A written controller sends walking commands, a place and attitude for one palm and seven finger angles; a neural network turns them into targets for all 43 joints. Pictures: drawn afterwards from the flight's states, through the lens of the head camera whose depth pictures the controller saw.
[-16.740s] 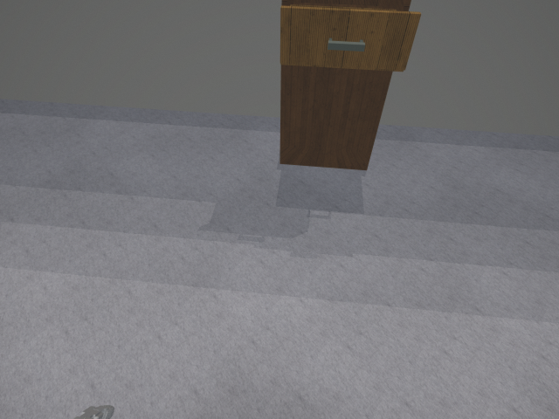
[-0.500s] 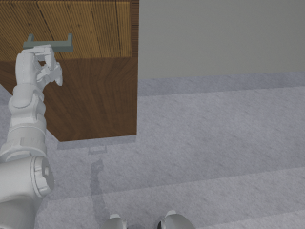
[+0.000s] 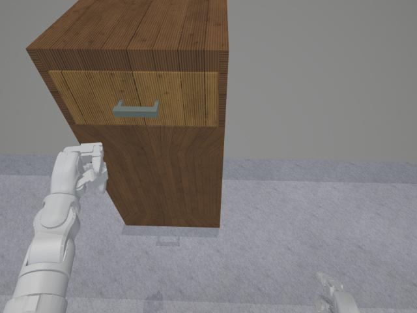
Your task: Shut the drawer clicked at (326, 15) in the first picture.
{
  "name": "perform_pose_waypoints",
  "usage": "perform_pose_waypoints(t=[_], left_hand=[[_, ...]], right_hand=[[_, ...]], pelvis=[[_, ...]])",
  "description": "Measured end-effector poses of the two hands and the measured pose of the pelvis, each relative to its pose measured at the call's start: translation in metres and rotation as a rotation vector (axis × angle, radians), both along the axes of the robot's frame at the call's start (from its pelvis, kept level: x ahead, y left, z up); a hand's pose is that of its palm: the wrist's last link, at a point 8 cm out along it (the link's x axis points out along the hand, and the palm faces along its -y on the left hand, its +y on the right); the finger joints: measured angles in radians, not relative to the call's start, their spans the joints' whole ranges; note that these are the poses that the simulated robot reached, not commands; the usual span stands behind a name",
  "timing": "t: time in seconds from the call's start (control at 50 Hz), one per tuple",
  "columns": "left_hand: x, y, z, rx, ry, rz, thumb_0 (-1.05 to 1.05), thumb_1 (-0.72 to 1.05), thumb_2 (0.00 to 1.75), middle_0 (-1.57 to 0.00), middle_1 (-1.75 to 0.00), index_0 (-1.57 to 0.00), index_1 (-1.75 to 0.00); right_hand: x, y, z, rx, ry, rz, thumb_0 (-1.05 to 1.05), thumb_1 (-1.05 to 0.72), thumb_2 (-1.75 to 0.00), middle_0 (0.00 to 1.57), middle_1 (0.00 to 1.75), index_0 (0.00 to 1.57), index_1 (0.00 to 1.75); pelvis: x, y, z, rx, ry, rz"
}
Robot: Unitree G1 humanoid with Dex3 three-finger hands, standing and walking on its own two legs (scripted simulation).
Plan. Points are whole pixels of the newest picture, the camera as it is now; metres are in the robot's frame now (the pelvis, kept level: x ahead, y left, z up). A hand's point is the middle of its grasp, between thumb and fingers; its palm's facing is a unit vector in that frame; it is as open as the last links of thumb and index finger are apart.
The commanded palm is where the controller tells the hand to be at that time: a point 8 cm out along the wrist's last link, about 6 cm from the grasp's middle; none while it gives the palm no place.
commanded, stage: draw the hand back to the body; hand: left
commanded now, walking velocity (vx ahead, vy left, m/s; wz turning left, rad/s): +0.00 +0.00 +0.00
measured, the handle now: (137, 107) +0.62 +0.23 +0.04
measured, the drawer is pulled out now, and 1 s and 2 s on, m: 0.00 0.00 0.00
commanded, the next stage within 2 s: step back with the hand held close in 0.76 s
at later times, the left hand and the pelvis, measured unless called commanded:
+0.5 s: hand (43, 226) +0.21 +0.24 +0.16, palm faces +0.37 -0.86 -0.36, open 3.2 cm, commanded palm +0.15 +0.28 +0.18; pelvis +0.00 +0.00 +0.02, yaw +0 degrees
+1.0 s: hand (15, 246) +0.17 +0.25 +0.18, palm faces +0.40 -0.81 -0.42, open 3.2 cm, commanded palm +0.12 +0.28 +0.19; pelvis -0.01 +0.00 +0.02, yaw +0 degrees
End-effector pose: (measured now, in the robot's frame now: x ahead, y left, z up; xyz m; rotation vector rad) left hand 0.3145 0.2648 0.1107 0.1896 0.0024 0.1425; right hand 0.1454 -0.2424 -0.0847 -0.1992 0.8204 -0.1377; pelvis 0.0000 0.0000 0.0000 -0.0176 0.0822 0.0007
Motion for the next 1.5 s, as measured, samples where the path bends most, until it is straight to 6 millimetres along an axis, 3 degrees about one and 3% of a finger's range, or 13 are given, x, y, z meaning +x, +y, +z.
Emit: perform_pose_waypoints(t=[0.26, 0.66, 0.84, 0.96, 1.16, 1.3, 1.5], left_hand=[[-0.079, 0.01, 0.035, 0.117, -0.052, 0.175, 0.01, 0.9, 0.9, -1.4, -1.6, -1.4, -1.6], [-0.186, 0.014, 0.084, 0.288, -0.136, 0.252, 0.01, 0.9, 0.9, -1.41, -1.6, -1.41, -1.6], [-0.189, 0.014, 0.077, 0.257, -0.14, 0.271, 0.01, 0.89, 0.9, -1.41, -1.6, -1.41, -1.6], [-0.185, 0.015, 0.085, 0.29, -0.172, 0.238, 0.01, 0.89, 0.9, -1.41, -1.6, -1.41, -1.6], [-0.182, 0.022, 0.079, 0.357, -0.103, 0.142, 0.01, 0.89, 0.9, -1.41, -1.6, -1.41, -1.6], [-0.198, 0.033, 0.082, 0.39, -0.119, 0.134, 0.01, 0.89, 0.9, -1.41, -1.6, -1.41, -1.6], [-0.235, 0.039, 0.077, 0.392, -0.166, 0.156, 0.01, 0.89, 0.9, -1.41, -1.6, -1.41, -1.6]], right_hand=[[0.034, 0.024, 0.021, 0.016, -0.087, 0.096, 0.01, -0.91, -0.89, 0.2, 0.3, 0.2, 0.3], [0.034, 0.027, 0.025, 0.015, -0.139, 0.127, 0.01, -0.91, -0.89, 0.2, 0.3, 0.2, 0.3], [0.027, 0.028, 0.025, 0.003, -0.148, 0.133, 0.01, -0.91, -0.89, 0.2, 0.3, 0.2, 0.3], [0.02, 0.026, 0.027, 0.006, -0.141, 0.115, 0.01, -0.91, -0.89, 0.2, 0.3, 0.2, 0.3], [-0.006, 0.012, 0.023, -0.033, -0.045, 0.005, 0.01, -0.91, -0.89, 0.2, 0.3, 0.2, 0.3], [-0.023, 0.017, 0.023, -0.04, -0.035, -0.019, 0.01, -0.91, -0.89, 0.2, 0.29, 0.2, 0.3], [-0.043, 0.032, 0.027, -0.037, -0.096, 0.018, 0.01, -0.91, -0.89, 0.2, 0.3, 0.2, 0.3]], pelvis=[[0.001, -0.001, 0.017, 0.012, -0.116, 0.002], [0.001, -0.002, 0.019, 0.006, -0.168, 0.008], [-0.007, -0.003, 0.019, 0.007, -0.179, 0.012], [-0.009, -0.003, 0.019, -0.001, -0.155, 0.008], [-0.021, 0.012, 0.02, 0.005, -0.079, -0.003], [-0.038, 0.019, 0.017, 0.008, -0.074, -0.006], [-0.071, 0.023, 0.01, -0.005, -0.08, 0.004]])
